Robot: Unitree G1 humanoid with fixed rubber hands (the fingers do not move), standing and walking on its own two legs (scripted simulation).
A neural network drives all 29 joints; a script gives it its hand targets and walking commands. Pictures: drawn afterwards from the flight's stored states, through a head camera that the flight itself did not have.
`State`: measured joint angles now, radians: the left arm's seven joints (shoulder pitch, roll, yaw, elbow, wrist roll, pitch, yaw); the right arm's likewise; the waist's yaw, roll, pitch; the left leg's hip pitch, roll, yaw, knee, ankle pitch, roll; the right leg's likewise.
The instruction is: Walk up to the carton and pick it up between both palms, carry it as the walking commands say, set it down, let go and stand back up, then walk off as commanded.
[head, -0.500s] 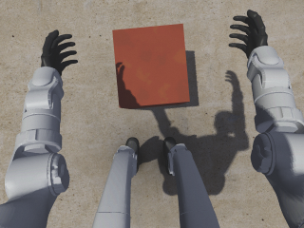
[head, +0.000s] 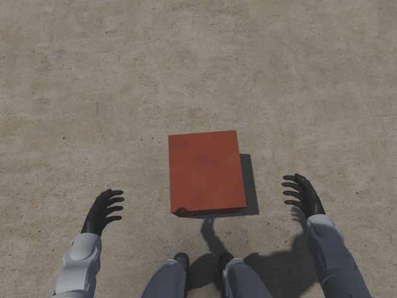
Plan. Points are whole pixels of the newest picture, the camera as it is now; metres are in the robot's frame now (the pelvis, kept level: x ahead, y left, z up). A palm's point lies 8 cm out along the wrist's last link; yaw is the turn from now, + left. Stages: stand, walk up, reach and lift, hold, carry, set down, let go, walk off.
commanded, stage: let go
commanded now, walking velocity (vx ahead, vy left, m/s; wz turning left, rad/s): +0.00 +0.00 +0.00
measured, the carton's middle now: (205, 177) +0.45 +0.00 -0.60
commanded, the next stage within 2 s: stand in 0.66 s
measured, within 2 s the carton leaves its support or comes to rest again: neither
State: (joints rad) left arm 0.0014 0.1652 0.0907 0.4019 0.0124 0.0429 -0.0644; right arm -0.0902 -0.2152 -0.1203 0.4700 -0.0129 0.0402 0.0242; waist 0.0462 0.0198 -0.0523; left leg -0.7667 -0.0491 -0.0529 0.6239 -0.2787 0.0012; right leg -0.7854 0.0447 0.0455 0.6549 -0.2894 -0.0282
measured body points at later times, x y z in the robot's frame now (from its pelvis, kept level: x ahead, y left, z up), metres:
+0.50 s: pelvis -0.01 +0.00 +0.03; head +0.02 -0.01 +0.47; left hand +0.17 +0.22 -0.05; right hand +0.16 -0.23 -0.06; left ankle -0.01 +0.12 -0.71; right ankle -0.01 -0.10 -0.71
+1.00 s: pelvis +0.06 +0.00 +0.02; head -0.01 +0.01 +0.46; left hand +0.11 +0.26 -0.11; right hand +0.09 -0.25 -0.11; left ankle -0.01 +0.12 -0.71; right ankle -0.01 -0.10 -0.71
